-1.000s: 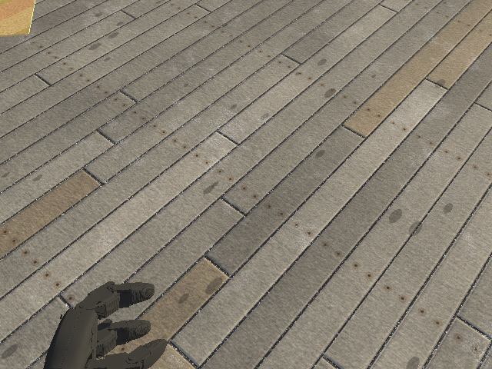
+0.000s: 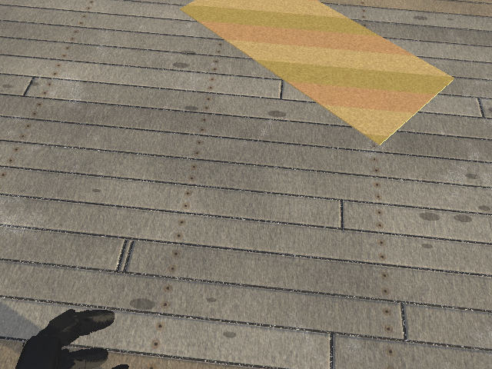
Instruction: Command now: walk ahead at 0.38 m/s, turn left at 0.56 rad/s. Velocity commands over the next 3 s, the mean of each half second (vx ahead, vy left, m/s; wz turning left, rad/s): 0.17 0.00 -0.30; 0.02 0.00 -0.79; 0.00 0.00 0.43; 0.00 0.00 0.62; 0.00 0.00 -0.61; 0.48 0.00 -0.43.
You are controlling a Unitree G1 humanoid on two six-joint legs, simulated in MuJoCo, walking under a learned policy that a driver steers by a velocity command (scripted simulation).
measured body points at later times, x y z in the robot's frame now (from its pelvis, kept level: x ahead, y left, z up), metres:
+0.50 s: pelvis +0.13 -0.02 +0.02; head +0.17 -0.03 +0.47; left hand +0.30 +0.24 -0.09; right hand +0.27 -0.31 -0.06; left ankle +0.19 +0.09 -0.72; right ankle +0.12 -0.16 -0.66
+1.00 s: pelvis +0.16 -0.08 +0.02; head +0.18 -0.11 +0.47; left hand +0.48 +0.03 -0.05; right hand +0.12 -0.40 -0.08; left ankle +0.28 +0.02 -0.68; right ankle +0.12 -0.16 -0.72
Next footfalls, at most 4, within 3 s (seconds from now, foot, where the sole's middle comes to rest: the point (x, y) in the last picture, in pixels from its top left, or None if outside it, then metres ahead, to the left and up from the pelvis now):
0.26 left None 0.23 0.09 -0.75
0.62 right None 0.16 -0.18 -0.75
1.08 left None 0.30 -0.01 -0.75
1.40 right None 0.15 -0.19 -0.75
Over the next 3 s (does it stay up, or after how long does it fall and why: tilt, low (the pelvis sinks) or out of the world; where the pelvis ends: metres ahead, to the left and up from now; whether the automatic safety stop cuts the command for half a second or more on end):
stays up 0.36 -0.13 0.01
